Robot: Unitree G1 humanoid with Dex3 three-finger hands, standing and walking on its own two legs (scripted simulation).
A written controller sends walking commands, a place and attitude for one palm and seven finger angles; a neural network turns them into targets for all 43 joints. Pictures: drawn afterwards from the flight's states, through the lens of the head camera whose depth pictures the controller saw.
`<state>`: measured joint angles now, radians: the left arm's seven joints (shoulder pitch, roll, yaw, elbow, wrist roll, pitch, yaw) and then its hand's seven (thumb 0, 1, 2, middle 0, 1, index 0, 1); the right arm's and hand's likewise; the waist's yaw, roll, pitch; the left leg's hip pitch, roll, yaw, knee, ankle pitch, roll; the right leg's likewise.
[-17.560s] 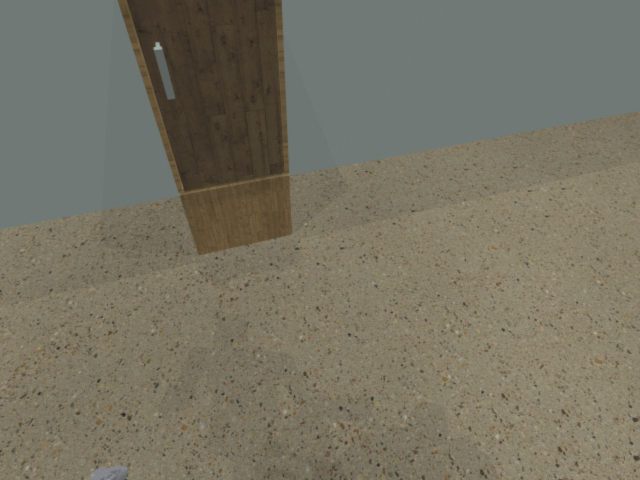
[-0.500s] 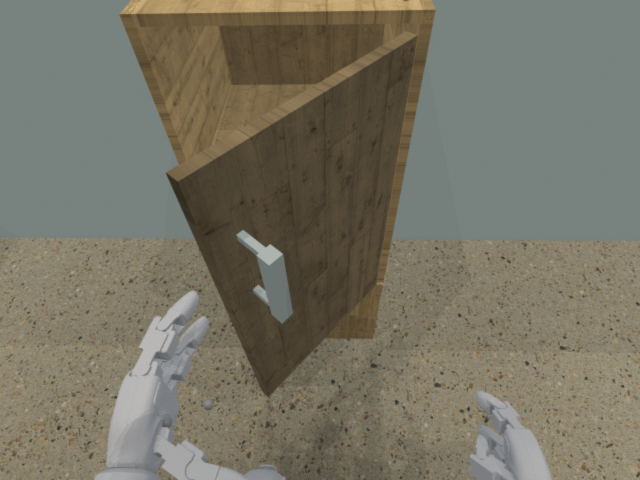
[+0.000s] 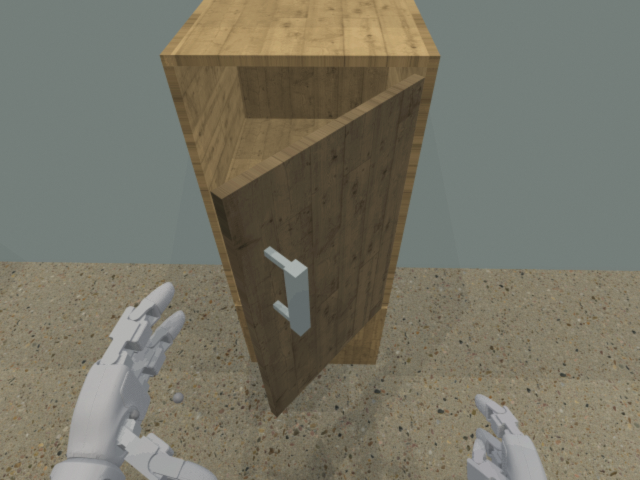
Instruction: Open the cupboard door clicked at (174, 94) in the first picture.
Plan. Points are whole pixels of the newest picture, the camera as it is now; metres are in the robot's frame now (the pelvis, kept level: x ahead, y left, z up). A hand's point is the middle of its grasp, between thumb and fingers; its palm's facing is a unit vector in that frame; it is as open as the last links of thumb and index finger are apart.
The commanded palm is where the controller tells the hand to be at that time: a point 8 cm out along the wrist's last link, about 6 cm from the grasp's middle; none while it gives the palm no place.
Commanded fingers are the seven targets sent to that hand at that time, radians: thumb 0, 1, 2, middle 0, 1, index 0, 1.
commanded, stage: draw the hand back to the body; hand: left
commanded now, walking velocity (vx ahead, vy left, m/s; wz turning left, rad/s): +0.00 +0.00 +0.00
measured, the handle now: (287, 292) +0.34 +0.07 +0.07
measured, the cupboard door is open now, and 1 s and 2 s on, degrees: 49 49 49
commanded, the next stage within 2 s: step back with the hand held close in 1.18 s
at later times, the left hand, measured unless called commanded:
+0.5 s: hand (68, 357) +0.19 +0.24 +0.16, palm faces +0.31 -0.88 -0.36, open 12.7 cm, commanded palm +0.15 +0.28 +0.18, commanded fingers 0.00 0.41 0.69 -0.18 -0.30 -0.18 -0.30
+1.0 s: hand (25, 318) +0.21 +0.26 +0.20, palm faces +0.45 -0.81 -0.38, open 7.7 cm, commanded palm +0.16 +0.30 +0.22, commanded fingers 0.00 0.90 0.90 -0.20 -0.30 -0.20 -0.30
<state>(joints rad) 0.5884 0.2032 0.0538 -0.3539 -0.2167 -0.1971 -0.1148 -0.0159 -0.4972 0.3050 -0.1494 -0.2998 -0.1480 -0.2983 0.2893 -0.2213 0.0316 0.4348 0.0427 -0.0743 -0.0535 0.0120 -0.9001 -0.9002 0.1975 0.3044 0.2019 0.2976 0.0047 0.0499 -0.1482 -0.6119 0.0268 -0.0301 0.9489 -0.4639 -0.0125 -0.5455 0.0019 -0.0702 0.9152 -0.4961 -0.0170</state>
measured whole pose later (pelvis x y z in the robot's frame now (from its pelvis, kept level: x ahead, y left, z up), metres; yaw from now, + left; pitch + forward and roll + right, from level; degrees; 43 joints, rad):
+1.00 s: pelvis +0.02 +0.00 +0.05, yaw -1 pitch -4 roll +0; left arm 0.46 0.32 0.33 -0.37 -0.07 -0.06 0.12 0.01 0.84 0.88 -0.20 -0.30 -0.20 -0.30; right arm 0.18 -0.23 0.02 0.63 0.00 -0.09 -0.08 0.01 -0.90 -0.90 0.20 0.30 0.20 0.30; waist 0.07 0.06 0.01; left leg -0.11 0.01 0.00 0.43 -0.25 -0.01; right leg -0.06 0.00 -0.04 0.40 -0.28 -0.01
